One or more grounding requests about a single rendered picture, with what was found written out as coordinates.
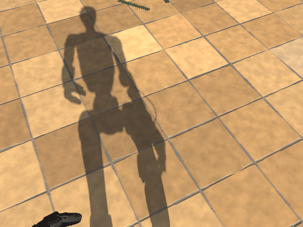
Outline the robot left hand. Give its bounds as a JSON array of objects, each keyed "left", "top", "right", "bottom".
[{"left": 32, "top": 211, "right": 82, "bottom": 227}]

